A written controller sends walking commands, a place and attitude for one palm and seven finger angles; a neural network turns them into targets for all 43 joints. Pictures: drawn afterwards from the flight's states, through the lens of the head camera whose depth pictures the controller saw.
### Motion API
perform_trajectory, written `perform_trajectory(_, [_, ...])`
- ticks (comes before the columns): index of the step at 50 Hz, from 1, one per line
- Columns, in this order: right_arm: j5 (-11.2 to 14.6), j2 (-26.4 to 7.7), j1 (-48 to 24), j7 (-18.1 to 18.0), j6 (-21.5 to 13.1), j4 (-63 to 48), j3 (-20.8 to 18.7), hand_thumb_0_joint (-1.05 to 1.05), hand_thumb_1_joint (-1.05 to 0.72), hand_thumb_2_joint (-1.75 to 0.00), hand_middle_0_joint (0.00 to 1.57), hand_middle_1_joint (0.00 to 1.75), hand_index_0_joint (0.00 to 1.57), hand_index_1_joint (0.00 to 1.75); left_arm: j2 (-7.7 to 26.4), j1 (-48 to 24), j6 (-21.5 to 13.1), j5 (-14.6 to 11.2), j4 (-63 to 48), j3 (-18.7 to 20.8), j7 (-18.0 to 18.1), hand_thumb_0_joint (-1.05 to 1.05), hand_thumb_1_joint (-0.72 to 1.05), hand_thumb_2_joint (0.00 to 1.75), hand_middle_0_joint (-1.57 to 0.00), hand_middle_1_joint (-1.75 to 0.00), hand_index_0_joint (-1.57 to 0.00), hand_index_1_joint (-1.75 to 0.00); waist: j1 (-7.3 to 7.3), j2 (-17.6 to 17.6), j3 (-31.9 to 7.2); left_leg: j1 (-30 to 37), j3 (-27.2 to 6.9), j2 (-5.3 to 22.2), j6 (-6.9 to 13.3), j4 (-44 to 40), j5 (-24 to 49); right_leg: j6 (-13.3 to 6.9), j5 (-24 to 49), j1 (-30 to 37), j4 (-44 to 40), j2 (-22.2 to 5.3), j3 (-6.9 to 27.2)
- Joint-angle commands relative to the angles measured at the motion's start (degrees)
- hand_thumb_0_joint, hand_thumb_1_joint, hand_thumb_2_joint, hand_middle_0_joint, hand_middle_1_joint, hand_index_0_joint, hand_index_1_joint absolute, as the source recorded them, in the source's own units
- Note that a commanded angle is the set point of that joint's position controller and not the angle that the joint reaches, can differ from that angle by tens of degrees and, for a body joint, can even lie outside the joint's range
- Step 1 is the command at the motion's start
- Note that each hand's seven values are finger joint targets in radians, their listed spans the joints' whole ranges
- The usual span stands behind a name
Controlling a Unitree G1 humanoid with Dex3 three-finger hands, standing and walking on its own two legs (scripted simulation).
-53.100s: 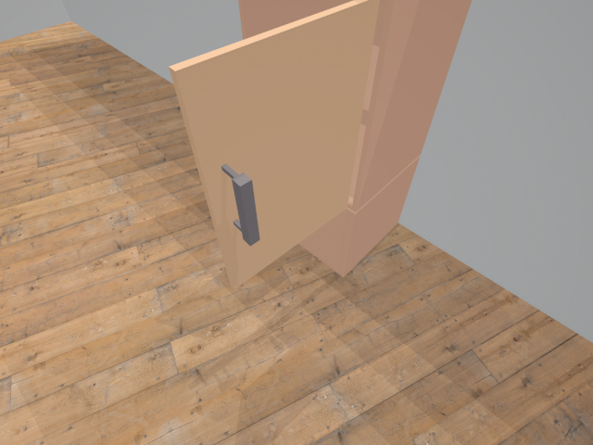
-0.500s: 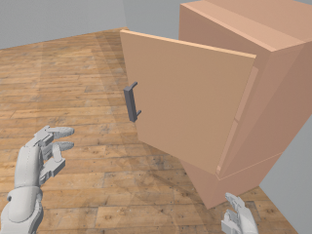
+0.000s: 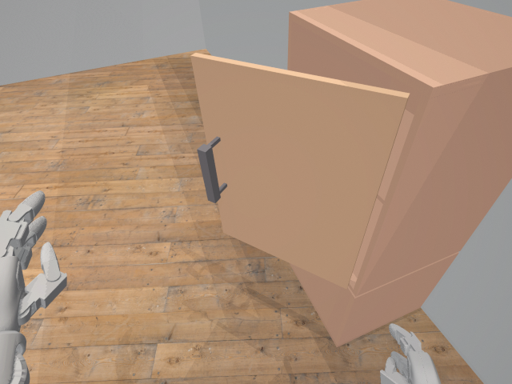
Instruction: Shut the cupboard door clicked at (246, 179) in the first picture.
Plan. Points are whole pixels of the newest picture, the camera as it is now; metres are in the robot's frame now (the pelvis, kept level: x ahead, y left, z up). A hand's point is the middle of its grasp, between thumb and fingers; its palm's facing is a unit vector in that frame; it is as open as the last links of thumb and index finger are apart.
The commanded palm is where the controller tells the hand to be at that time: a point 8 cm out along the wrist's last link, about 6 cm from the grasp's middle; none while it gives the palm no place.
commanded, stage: draw the hand back to the body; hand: left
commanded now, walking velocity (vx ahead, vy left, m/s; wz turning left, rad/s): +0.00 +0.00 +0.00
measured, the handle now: (215, 170) +0.62 +0.19 -0.03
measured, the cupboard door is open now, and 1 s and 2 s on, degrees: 38 38 38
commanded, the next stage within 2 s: step back with the hand held close in 0.04 s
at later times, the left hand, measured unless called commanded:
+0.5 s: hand (35, 283) +0.18 +0.30 +0.15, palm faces +0.38 -0.77 -0.51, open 7.4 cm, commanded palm +0.12 +0.33 +0.17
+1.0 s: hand out of the picture +0.09 +0.30 +0.16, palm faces +0.50 -0.76 -0.42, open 7.4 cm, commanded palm +0.03 +0.33 +0.17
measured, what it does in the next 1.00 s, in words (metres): shifts its weight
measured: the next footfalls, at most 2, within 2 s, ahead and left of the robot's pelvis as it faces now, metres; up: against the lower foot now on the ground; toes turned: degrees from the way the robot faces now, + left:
left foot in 1.72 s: -0.17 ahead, +0.16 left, +0.01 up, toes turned +9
right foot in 2.00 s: -0.34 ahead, -0.04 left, +0.00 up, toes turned -1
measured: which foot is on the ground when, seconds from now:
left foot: down 0.00-1.00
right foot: down 0.00-1.00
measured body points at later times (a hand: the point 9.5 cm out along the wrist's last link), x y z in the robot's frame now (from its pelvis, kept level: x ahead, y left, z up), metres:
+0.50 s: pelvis -0.02 +0.03 +0.00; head -0.01 +0.01 +0.44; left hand +0.15 +0.34 +0.18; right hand +0.16 -0.22 -0.09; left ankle +0.00 +0.14 -0.74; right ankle -0.03 -0.12 -0.74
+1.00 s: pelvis -0.10 +0.03 -0.02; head -0.10 +0.04 +0.43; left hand +0.06 +0.34 +0.18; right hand +0.07 -0.21 -0.09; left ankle -0.01 +0.14 -0.74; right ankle -0.03 -0.12 -0.74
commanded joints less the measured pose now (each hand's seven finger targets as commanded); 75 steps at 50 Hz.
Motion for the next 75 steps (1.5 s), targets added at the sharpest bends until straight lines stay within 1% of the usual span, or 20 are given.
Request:
perform_trajectory(1, [-0.2,-4.7,-8.0,-0.3,-3.6,-9.9,-1.2,0.00,-0.90,-0.90,0.20,0.30,0.20,0.30,12.7,-4.0,-4.5,0.1,-13.2,8.6,1.4,0.00,0.90,0.90,-0.20,-0.30,-0.20,-0.30,0.23,0.9,-2.8,1.4,1.8,-2.0,2.8,-2.3,12.1,0.1,14.2,-2.9,-3.9,1.0,-0.4])
perform_trajectory(8, [-0.1,-4.9,-7.7,-0.2,-2.6,-10.0,-1.6,0.00,-0.90,-0.90,0.20,0.30,0.20,0.30,11.5,-3.7,-4.0,-0.3,-11.1,8.0,0.7,0.00,0.90,0.90,-0.20,-0.30,-0.20,-0.30,-0.17,-1.5,-1.9,1.7,2.2,-1.8,3.1,-2.4,11.7,0.6,13.7,-4.0,-4.6,1.2,-0.3])
perform_trajectory(9, [0.0,-7.0,-7.5,0.1,-0.9,-11.3,-2.2,0.00,-0.90,-0.90,0.20,0.30,0.20,0.30,17.1,-8.7,-5.9,0.1,-13.9,12.9,1.0,0.00,0.90,0.90,-0.20,-0.30,-0.20,-0.30,-2.33,-1.5,-1.1,-2.3,2.0,-0.6,3.6,2.1,9.3,0.1,17.2,-8.4,-6.6,-2.4,3.1])
perform_trajectory(10, [-0.1,-6.2,-7.6,-0.1,-0.1,-10.6,-2.1,0.00,-0.90,-0.90,0.20,0.30,0.20,0.30,18.8,-7.9,-6.6,0.3,-12.1,14.4,1.1,0.00,0.90,0.90,-0.20,-0.30,-0.20,-0.30,-2.24,-3.8,-1.9,-3.4,1.0,-1.3,3.4,3.9,8.0,-0.5,19.5,-8.1,-6.7,-4.3,3.8])
perform_trajectory(12, [-0.2,-5.8,-7.5,0.0,1.2,-10.8,-2.4,0.00,-0.90,-0.90,0.20,0.30,0.20,0.30,13.7,-1.5,-7.0,0.1,-9.4,9.8,0.6,0.00,0.90,0.90,-0.20,-0.30,-0.20,-0.30,-2.74,-5.7,-4.4,-4.5,1.2,-1.5,3.2,6.1,8.8,-1.0,23.5,-8.5,-4.7,-6.0,3.9])
perform_trajectory(16, [0.1,-6.2,-7.2,-0.6,3.3,-12.0,-3.0,0.00,-0.90,-0.90,0.20,0.30,0.20,0.30,15.0,1.9,-7.2,-0.2,-13.2,10.9,1.4,0.00,0.90,0.90,-0.20,-0.30,-0.20,-0.30,-3.15,-3.2,-10.3,-3.7,0.7,-0.3,2.9,5.0,19.0,-0.3,30.0,-5.3,0.8,-4.9,1.3])
perform_trajectory(21, [0.1,-6.8,-7.0,-1.5,5.2,-14.1,-3.0,0.00,-0.90,-0.90,0.20,0.30,0.20,0.30,16.7,2.9,-6.8,-0.6,-16.7,12.5,2.2,0.00,0.90,0.90,-0.20,-0.30,-0.20,-0.30,-3.04,-0.3,-11.8,-4.2,-1.2,1.5,3.0,2.6,27.9,0.8,28.0,-4.3,4.5,-1.7,-0.3])
perform_trajectory(26, [0.1,-7.4,-6.5,-1.5,5.6,-14.9,-3.0,0.00,-0.90,-0.90,0.20,0.30,0.20,0.30,16.2,4.2,-7.0,-0.7,-16.7,12.5,2.6,0.00,0.90,0.90,-0.20,-0.30,-0.20,-0.30,-2.98,1.3,-10.2,-11.1,-3.0,2.7,3.5,-0.8,19.0,1.2,21.1,-2.6,5.9,-0.1,-0.1])
perform_trajectory(35, [-0.1,-8.6,-6.0,-1.3,2.7,-14.6,-3.1,0.00,-0.90,-0.90,0.20,0.30,0.20,0.30,17.4,3.6,-10.2,0.9,-17.9,15.3,3.2,0.00,0.90,0.90,-0.20,-0.30,-0.20,-0.30,-3.07,3.7,-7.0,-32.6,-6.6,4.2,6.0,-5.7,-15.4,1.5,12.9,5.6,10.6,1.4,1.9])
perform_trajectory(39, [-0.2,-8.2,-5.0,-1.2,1.3,-14.2,-2.8,0.00,-0.90,-0.90,0.20,0.30,0.20,0.30,15.4,1.3,-11.4,1.2,-19.2,13.3,3.4,0.00,0.90,0.90,-0.20,-0.30,-0.20,-0.30,-3.64,2.9,-5.4,-35.2,-6.0,3.6,6.0,-3.6,-21.8,1.1,6.6,2.6,9.8,0.8,3.3])
perform_trajectory(40, [-0.6,-8.6,-4.9,-1.2,0.8,-13.7,-3.0,0.00,-0.90,-0.90,0.20,0.30,0.20,0.30,17.5,0.7,-11.8,1.7,-19.4,15.3,3.5,0.00,0.90,0.90,-0.20,-0.30,-0.20,-0.30,-3.48,2.7,-5.3,-35.2,-6.4,3.7,6.0,-3.3,-22.8,0.9,4.3,2.1,9.0,0.6,4.0])
perform_trajectory(41, [-0.4,-7.6,-4.7,-1.2,0.5,-13.7,-2.7,0.00,-0.90,-0.90,0.20,0.30,0.20,0.30,15.2,0.3,-12.1,1.5,-19.4,13.0,3.5,0.00,0.90,0.90,-0.20,-0.30,-0.20,-0.30,-3.74,1.6,-4.7,-33.8,-5.5,3.0,5.6,-1.5,-21.8,0.6,2.5,-0.7,7.7,-0.1,4.7])
perform_trajectory(47, [-1.0,-7.4,-3.7,-1.1,-1.4,-11.9,-2.5,0.00,-0.90,-0.90,0.20,0.30,0.20,0.30,15.5,-2.4,-13.4,1.7,-20.2,12.2,4.3,0.00,0.90,0.90,-0.20,-0.30,-0.20,-0.30,-4.12,1.2,-3.5,-27.0,-4.8,1.7,4.1,1.1,-19.3,-0.5,-7.2,-10.6,2.1,-1.3,6.2])
perform_trajectory(51, [-1.1,-7.6,-4.2,-1.0,-1.8,-11.8,-2.7,0.00,-0.90,-0.90,0.20,0.30,0.20,0.30,15.5,-0.2,-14.2,2.0,-18.5,13.4,4.4,0.00,0.90,0.90,-0.20,-0.30,-0.20,-0.30,-3.56,3.9,-4.2,-34.4,-7.1,4.0,5.3,-2.9,-22.6,0.2,-2.8,-3.3,7.3,0.9,4.7])
perform_trajectory(55, [-1.0,-8.2,-3.8,-0.5,-2.0,-12.1,-3.4,0.00,-0.90,-0.90,0.20,0.30,0.20,0.30,17.4,2.3,-14.7,2.3,-17.4,16.1,4.3,0.00,0.90,0.90,-0.20,-0.30,-0.20,-0.30,-3.41,2.1,-5.0,-37.8,-6.4,3.6,5.7,-0.3,-24.7,-0.4,0.0,-1.7,8.5,0.5,8.0])
perform_trajectory(62, [-1.1,-6.8,-2.4,-0.2,-1.2,-11.1,-3.0,0.00,-0.90,-0.90,0.20,0.30,0.20,0.30,16.9,0.0,-14.3,1.5,-20.2,14.1,4.9,0.00,0.90,0.90,-0.20,-0.30,-0.20,-0.30,-4.54,-4.0,-5.4,-27.4,-4.3,0.5,3.7,5.5,-20.8,-1.7,-10.1,-15.8,0.9,-3.0,10.6])
perform_trajectory(67, [-0.9,-6.5,-2.0,-0.4,-0.6,-10.6,-3.4,0.00,-0.90,-0.90,0.20,0.30,0.20,0.30,17.3,0.8,-14.4,1.4,-21.0,14.8,5.5,0.00,0.90,0.90,-0.20,-0.30,-0.20,-0.30,-4.89,-2.0,-7.2,-26.0,-6.1,1.4,4.1,4.3,-20.8,-1.7,-9.8,-16.3,2.9,-2.1,8.9])
perform_trajectory(72, [-1.0,-6.5,-3.8,-0.4,-0.9,-11.0,-4.2,0.00,-0.90,-0.90,0.20,0.30,0.20,0.30,18.1,2.1,-14.4,1.2,-23.2,17.2,4.9,0.00,0.90,0.90,-0.20,-0.30,-0.20,-0.30,-4.05,9.5,-9.0,-38.2,-10.2,8.0,6.0,-5.8,-30.1,-1.3,-8.8,-4.7,20.7,4.0,2.4])
perform_trajectory(74, [-1.1,-5.9,-4.3,-0.3,-1.4,-10.9,-5.0,0.00,-0.90,-0.90,0.20,0.30,0.20,0.30,20.1,2.7,-14.6,0.4,-24.8,19.3,4.3,0.00,0.90,0.90,-0.20,-0.30,-0.20,-0.30,-3.40,10.3,-10.8,-38.6,-8.3,10.0,5.8,-5.3,-28.2,-1.5,-9.2,-3.5,25.5,4.9,1.2])
perform_trajectory(75, [-1.1,-5.6,-4.3,-0.2,-1.6,-10.8,-5.1,0.00,-0.90,-0.90,0.20,0.30,0.20,0.30,22.0,3.8,-14.5,0.1,-24.3,21.3,4.3,0.00,0.90,0.90,-0.20,-0.30,-0.20,-0.30,-3.20,7.5,-11.5,-37.2,-6.8,9.6,5.2,-2.7,-27.1,-2.2,-10.5,-4.7,23.2,4.1,2.6])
